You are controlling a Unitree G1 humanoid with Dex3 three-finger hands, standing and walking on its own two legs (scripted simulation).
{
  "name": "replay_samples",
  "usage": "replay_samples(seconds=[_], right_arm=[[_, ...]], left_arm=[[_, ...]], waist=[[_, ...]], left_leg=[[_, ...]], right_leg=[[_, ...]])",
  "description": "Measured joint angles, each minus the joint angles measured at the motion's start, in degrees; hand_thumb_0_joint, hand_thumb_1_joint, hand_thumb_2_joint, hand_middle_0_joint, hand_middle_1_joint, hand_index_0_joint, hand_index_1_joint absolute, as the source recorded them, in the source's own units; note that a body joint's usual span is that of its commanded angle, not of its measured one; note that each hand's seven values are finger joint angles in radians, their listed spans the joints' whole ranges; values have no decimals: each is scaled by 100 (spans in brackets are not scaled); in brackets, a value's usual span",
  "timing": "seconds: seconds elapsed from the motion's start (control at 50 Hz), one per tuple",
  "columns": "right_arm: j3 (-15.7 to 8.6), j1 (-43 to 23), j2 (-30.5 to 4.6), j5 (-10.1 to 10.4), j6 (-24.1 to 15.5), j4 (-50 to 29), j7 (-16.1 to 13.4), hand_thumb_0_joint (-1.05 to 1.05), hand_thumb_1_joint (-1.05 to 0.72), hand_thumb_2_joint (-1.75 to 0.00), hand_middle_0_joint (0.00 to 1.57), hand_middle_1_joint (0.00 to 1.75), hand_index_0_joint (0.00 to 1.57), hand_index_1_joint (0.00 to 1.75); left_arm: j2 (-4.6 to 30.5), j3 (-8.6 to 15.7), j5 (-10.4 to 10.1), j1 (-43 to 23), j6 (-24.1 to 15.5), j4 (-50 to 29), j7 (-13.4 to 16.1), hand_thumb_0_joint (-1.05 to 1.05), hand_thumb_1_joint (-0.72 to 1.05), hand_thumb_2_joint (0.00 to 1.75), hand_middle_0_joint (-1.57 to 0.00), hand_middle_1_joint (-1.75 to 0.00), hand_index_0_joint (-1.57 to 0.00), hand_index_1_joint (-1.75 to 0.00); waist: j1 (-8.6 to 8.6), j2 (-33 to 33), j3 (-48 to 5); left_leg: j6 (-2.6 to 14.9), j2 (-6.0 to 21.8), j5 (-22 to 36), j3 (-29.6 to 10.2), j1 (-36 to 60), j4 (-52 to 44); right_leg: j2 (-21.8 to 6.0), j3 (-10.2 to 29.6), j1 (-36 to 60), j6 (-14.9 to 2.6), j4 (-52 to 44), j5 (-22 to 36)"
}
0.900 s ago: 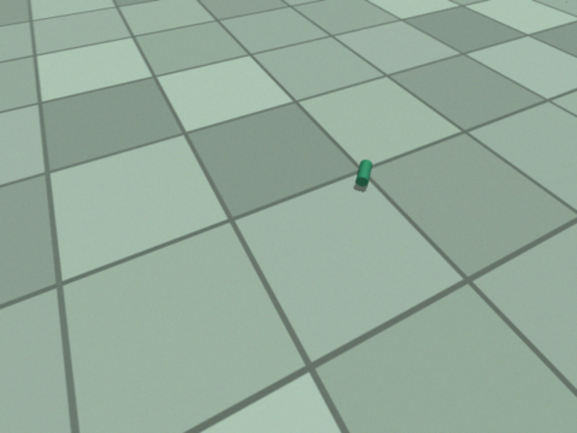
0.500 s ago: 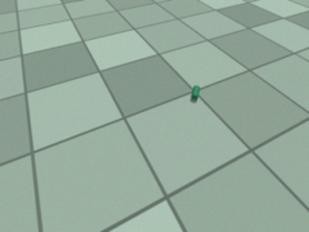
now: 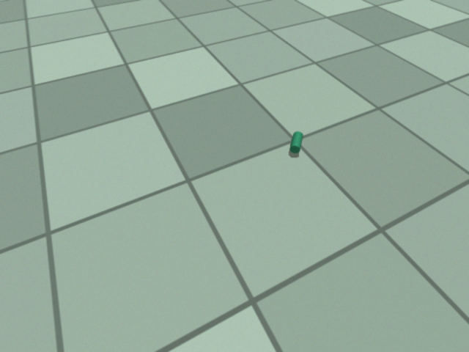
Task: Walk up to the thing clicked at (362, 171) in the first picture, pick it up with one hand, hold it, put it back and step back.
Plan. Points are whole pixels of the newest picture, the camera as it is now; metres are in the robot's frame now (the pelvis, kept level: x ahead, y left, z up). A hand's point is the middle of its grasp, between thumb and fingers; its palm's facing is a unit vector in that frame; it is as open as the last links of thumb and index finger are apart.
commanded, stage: stand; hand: left
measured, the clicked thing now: (296, 142) +1.38 -0.38 -0.75
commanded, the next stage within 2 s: walk up in 0.22 s
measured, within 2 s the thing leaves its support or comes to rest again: neither
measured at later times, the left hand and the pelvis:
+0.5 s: hand (104, 334) +0.17 +0.26 -0.13, palm faces -0.24 -0.86 -0.45, open 7.4 cm; pelvis +0.05 -0.02 -0.02, yaw -16 degrees
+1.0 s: hand (156, 193) +0.54 +0.24 -0.18, palm faces -0.55 -0.64 -0.53, open 7.4 cm; pelvis +0.30 +0.02 -0.05, yaw -37 degrees
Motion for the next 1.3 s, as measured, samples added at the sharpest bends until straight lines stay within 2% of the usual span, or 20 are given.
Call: replay_samples(seconds=[0.22, 0.28, 0.3, 0.34, 0.38, 0.42, 0.48, 0.52, 0.56, 0.6, 0.64, 0.76, 0.88, 0.92, 0.96, 0.98, 1.02, 1.08, 1.18, 1.3], right_arm=[[2, 40, -4, -4, 0, 13, 2, 1, -90, -90, 20, 30, 20, 30], [-233, 53, -99, -149, -29, -368, 250, 1, -90, -90, 21, 30, 20, 30], [-302, 64, -155, -167, -72, -550, 305, 1, -90, -90, 21, 30, 20, 30], [-440, 94, -295, -193, -170, -900, 366, 1, -90, -90, 21, 30, 20, 30], [-535, 153, -387, -205, -197, -1118, 371, 1, -90, -90, 21, 30, 20, 30], [-595, 268, -490, -226, -186, -1191, 406, 1, -90, -90, 21, 30, 20, 30], [-676, 356, -695, -275, -97, -1203, 477, 1, -90, -90, 21, 30, 20, 30], [-705, 387, -776, -310, -29, -1271, 513, 1, -90, -90, 21, 30, 20, 30], [-723, 364, -871, -330, 78, -1321, 533, 1, -90, -90, 20, 30, 20, 30], [-700, 227, -932, -302, 201, -1302, 592, 1, -90, -90, 20, 30, 20, 30], [-629, 86, -956, -219, 177, -1327, 664, 1, -91, -90, 20, 30, 20, 30], [-442, 36, -774, -216, 102, -1719, 864, 1, -91, -90, 20, 30, 20, 30], [-502, 164, -872, -282, 178, -1904, 953, 1, -90, -90, 20, 30, 20, 30], [-578, 270, -927, -264, 144, -1954, 927, 1, -90, -90, 20, 30, 20, 30], [-671, 370, -880, -268, 29, -2023, 815, 1, -90, -90, 20, 30, 20, 30], [-685, 440, -826, -229, -15, -2028, 734, 1, -90, -90, 20, 30, 20, 30], [-679, 594, -686, -145, 27, -1897, 620, 1, -91, -90, 20, 30, 20, 30], [-617, 890, -538, -212, 143, -1728, 570, 1, -91, -90, 20, 30, 20, 30], [-572, 1386, -598, -270, 88, -1780, 566, 1, -90, -90, 20, 30, 20, 30], [-605, 1621, -672, -321, 195, -1992, 543, 1, -90, -90, 20, 30, 20, 30]], left_arm=[[-5, -12, 5, 12, -4, -7, -4, 1, 91, 90, -20, -30, -20, -30], [32, 168, 46, 358, 5, -331, -208, 1, 91, 90, -20, -30, -20, -30], [54, 219, 58, 487, 33, -381, -258, 1, 91, 90, -20, -30, -20, -30], [71, 289, 76, 641, 129, -388, -295, 1, 91, 90, -20, -30, -20, -30], [153, 324, 91, 717, 176, -400, -328, 1, 91, 90, -20, -30, -20, -30], [246, 381, 58, 772, 189, -487, -403, 1, 91, 90, -20, -30, -20, -30], [389, 459, 16, 875, 98, -690, -498, 1, 91, 90, -20, -30, -20, -30], [583, 518, 4, 985, -25, -840, -505, 1, 91, 90, -20, -30, -20, -30], [711, 608, 6, 1010, -177, -993, -380, 1, 91, 90, -20, -30, -20, -30], [629, 599, -20, 1075, -216, -1078, -222, 1, 91, 90, -20, -30, -20, -30], [453, 481, -52, 1171, -175, -1025, -119, 1, 91, 90, -20, -30, -20, -30], [158, 264, -97, 1550, -243, -935, -4, 1, 91, 90, -20, -30, -21, -30], [274, 279, -29, 1644, -365, -1030, 71, 1, 90, 90, -21, -30, -21, -30], [449, 316, 19, 1581, -335, -1057, 124, 1, 90, 90, -21, -30, -21, -30], [704, 385, 68, 1377, -258, -1017, 234, 1, 90, 90, -21, -30, -21, -30], [797, 411, 47, 1208, -203, -987, 303, 1, 90, 90, -21, -30, -21, -30], [906, 419, -3, 898, -196, -983, 367, 1, 91, 90, -20, -30, -21, -30], [967, 413, -125, 648, -260, -1063, 246, 1, 91, 90, -20, -30, -20, -30], [915, 366, -170, 500, -188, -1195, 87, 1, 91, 90, -20, -30, -20, -30], [802, 363, -199, 317, -170, -1446, 74, 1, 91, 90, -20, -30, -20, -30]], waist=[[-2, 2, -3], [59, 13, -49], [34, 22, -78], [-45, 151, -115], [-104, 205, -114], [-116, 257, -134], [-71, 402, -128], [-74, 421, -158], [-18, 603, -117], [111, 801, -48], [152, 967, 1], [191, 868, -35], [58, 721, -66], [-16, 601, -60], [-182, 263, 54], [-253, 136, 135], [-386, -11, 228], [-551, -91, 177], [-782, 47, 85], [-921, 351, 217]], left_leg=[[-2, 2, 12, -7, 2, -22], [196, 21, -1036, 284, -286, 672], [256, 11, -1163, 390, -329, 775], [256, 114, -646, 655, -323, 708], [173, 178, -564, 910, -194, 657], [105, 225, -720, 1104, 37, 575], [4, 354, -1055, 1385, 357, 731], [69, 485, -1575, 1501, 302, 1388], [163, 621, -2118, 991, -263, 2897], [79, 344, -2169, 250, -927, 4168], [38, 178, -1947, -102, -1476, 4626], [-84, 381, -734, -320, -2598, 3869], [-104, 643, -151, -458, -2762, 2804], [-14, 623, -225, -357, -2389, 2390], [-112, 425, -492, -108, -2287, 2675], [-110, 390, -678, 38, -2287, 2899], [-47, 363, -798, 251, -2060, 2804], [103, 318, -699, 556, -1503, 2096], [313, 118, -696, 1105, -603, 1096], [415, -34, -1385, 1619, -24, 1202]], right_leg=[[2, -7, 11, 0, -34, 16], [64, 331, -373, -96, 536, -401], [69, 446, -533, -81, 787, -575], [39, 280, -1072, -134, 1752, -1080], [-127, 43, -1577, -144, 2653, -1266], [-336, -143, -1831, -119, 3006, -1297], [-612, -342, -1792, -63, 2681, -998], [-685, -396, -1576, -101, 2212, -810], [-480, -436, -1636, -44, 2551, -843], [-249, -379, -1576, -64, 2714, -1054], [-94, -278, -1272, -83, 2393, -1021], [-60, 327, -397, 91, 1204, -764], [-162, 888, -28, 235, 915, -1079], [-255, 1115, -91, 272, 1314, -1472], [-431, 1284, -610, 13, 2692, -1867], [-352, 1305, -997, -163, 3613, -1978], [-185, 942, -1699, -351, 4927, -1670], [-197, 87, -2343, -273, 5188, -1003], [-267, -567, -2600, -81, 3883, -660], [-286, -769, -2270, -187, 2241, -221]])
